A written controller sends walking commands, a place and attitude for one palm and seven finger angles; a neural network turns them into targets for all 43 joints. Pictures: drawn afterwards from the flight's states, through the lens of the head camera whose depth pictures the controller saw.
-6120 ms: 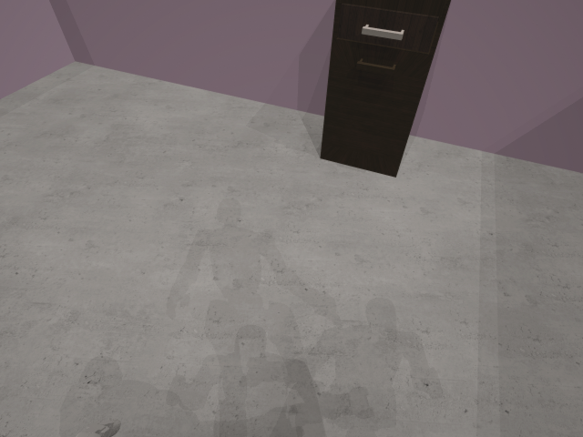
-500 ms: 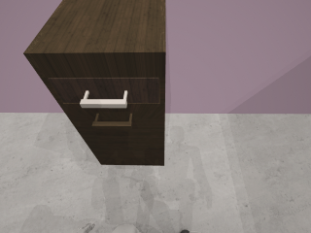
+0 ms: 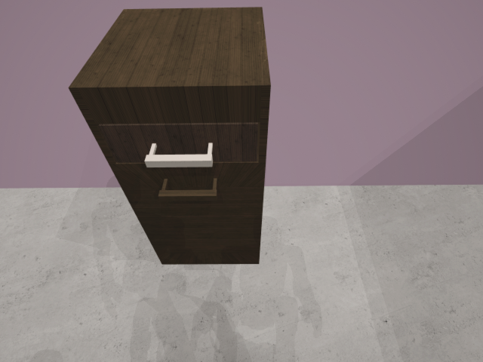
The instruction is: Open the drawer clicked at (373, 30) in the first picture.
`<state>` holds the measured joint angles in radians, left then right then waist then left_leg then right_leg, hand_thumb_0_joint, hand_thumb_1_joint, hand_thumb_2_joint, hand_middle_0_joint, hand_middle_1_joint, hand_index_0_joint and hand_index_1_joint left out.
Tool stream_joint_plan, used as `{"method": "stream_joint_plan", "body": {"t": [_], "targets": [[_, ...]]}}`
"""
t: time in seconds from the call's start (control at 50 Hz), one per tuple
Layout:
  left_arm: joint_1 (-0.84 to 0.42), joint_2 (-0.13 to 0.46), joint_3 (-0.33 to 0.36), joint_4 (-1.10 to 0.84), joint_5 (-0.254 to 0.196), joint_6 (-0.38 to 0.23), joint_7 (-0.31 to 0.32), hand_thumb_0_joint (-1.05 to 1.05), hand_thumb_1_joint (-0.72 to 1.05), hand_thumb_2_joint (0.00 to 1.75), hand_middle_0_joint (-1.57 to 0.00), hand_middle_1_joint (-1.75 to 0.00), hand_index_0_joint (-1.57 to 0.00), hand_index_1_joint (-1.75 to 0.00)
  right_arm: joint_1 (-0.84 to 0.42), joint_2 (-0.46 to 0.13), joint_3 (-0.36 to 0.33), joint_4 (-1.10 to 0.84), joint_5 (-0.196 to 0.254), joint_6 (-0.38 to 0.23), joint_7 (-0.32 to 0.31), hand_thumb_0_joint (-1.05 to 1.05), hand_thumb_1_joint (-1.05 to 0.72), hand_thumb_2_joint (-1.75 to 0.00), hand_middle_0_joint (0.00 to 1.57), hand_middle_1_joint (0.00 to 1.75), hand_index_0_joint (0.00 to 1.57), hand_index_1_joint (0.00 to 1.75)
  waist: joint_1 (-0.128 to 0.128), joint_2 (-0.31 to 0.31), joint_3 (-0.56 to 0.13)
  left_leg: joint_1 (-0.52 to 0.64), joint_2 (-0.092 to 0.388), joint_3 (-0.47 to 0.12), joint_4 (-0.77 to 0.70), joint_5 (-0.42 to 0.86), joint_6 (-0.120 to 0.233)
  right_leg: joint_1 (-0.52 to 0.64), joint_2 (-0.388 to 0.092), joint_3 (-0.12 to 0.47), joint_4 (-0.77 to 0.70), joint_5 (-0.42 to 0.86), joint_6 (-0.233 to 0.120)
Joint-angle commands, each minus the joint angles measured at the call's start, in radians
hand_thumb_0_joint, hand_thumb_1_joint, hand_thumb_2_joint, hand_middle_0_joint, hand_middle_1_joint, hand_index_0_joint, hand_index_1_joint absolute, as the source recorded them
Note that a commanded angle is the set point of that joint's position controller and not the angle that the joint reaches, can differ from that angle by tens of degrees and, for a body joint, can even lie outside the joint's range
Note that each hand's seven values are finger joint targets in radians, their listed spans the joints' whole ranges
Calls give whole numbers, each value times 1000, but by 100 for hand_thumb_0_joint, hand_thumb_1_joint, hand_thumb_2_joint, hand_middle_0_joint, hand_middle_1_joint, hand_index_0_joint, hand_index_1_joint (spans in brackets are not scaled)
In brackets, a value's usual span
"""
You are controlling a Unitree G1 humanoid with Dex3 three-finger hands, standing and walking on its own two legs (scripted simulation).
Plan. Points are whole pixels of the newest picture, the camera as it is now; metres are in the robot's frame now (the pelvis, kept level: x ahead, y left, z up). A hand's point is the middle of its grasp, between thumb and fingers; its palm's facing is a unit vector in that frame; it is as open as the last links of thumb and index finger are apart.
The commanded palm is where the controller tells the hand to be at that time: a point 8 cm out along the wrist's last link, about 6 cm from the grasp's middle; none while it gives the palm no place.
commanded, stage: come to a stop and stand still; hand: left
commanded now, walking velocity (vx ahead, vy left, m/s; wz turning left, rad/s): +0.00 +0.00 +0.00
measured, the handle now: (180, 154) +0.58 +0.20 -0.04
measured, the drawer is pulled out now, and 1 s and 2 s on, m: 0.00 0.00 0.00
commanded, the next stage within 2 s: look again from close up in 0.44 s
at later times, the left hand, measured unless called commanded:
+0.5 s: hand out of the picture -0.03 +0.13 -0.17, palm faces +0.04 -0.99 -0.17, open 7.4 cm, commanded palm none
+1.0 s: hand out of the picture +0.01 +0.18 -0.18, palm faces +0.04 -0.98 -0.18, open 7.4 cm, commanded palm none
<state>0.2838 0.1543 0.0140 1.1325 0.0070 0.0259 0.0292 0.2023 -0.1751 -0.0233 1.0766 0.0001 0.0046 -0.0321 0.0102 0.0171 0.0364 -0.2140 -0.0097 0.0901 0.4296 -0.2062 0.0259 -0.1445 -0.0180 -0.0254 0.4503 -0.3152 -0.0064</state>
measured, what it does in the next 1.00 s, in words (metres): stands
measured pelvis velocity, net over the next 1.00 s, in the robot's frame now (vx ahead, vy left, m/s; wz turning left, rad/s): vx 0.00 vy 0.01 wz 0.00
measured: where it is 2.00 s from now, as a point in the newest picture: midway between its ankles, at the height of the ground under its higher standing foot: outside the picture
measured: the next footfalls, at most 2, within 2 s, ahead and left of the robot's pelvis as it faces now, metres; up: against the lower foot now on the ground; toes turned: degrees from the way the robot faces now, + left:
left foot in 1.72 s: +0.17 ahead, +0.09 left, +0.00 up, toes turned +7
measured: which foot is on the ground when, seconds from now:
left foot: down 0.00-1.00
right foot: down 0.00-1.00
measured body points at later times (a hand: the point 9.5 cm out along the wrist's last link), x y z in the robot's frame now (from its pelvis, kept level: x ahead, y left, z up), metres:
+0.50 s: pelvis -0.02 -0.02 +0.00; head -0.01 -0.03 +0.45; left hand -0.03 +0.19 -0.16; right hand -0.07 -0.23 -0.16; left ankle +0.01 +0.10 -0.74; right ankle -0.04 -0.11 -0.74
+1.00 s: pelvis +0.00 +0.01 -0.01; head +0.00 +0.02 +0.44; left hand +0.01 +0.24 -0.17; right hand +0.01 -0.22 -0.16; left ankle +0.01 +0.10 -0.74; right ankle -0.04 -0.11 -0.74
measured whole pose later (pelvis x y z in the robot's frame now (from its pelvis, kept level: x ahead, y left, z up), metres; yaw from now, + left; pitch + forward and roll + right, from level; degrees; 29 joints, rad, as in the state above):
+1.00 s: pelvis +0.00 +0.01 -0.01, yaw +0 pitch -1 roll +0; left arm 0.29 0.16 0.00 1.06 0.01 -0.01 0.04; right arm 0.28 -0.16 0.02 1.08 -0.02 -0.02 -0.03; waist 0.00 -0.01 0.01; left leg -0.25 -0.01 0.06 0.53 -0.27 0.04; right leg -0.16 -0.01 -0.03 0.50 -0.33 0.00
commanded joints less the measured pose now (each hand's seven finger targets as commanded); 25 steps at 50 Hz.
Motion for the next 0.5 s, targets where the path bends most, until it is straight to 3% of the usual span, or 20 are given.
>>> {"method": "stream_joint_plan", "body": {"t": [0.0,0.02,0.06,0.12,0.18,0.26,0.48], "targets": [[31,106,5,-27,1,-43,18,0,90,90,-20,-30,-20,-30,74,-76,-6,-2,-5,-10,0,0,-90,-90,20,30,20,30,-28,-162,-56,104,110,-98,-45,196,-12,-9,-131,103,-93,427,-29],[24,102,1,-29,-1,-42,19,0,90,90,-20,-30,-20,-30,82,-80,-5,6,-5,-7,1,0,-90,-90,20,30,20,30,-30,-170,-48,106,111,-101,-64,145,-13,-26,-129,99,-117,337,-26],[16,93,-1,-30,-1,-37,18,0,90,90,-20,-30,-20,-30,82,-77,1,25,-6,-7,4,0,-90,-90,20,30,20,30,-27,-122,11,98,113,-107,-84,108,-10,-70,-109,94,-137,199,-20],[27,86,-2,-24,-2,-33,17,0,90,90,-20,-30,-20,-30,89,-64,10,46,-9,-4,3,0,-90,-90,20,30,20,30,-21,-48,84,63,110,-114,-114,42,-9,-106,-99,101,-166,76,-21],[38,88,-1,-20,-3,-29,16,0,90,90,-20,-30,-20,-30,100,-53,12,55,-11,4,3,0,-90,-90,20,30,20,30,-18,-9,109,42,103,-107,-116,-23,-14,-130,-95,112,-191,-13,-24],[48,88,1,-22,-4,-29,15,0,90,90,-20,-30,-20,-30,128,-45,13,64,-12,5,1,0,-90,-90,20,30,20,30,-17,-5,104,31,102,-108,-107,-34,-15,-131,-93,114,-198,-41,-27],[71,58,-1,-13,-7,-37,15,0,90,90,-20,-30,-20,-30,172,-26,15,80,-11,-7,-6,0,-90,-90,20,30,20,30,-17,-19,52,46,115,-110,-98,36,-13,-95,-86,104,-172,52,-30]]}}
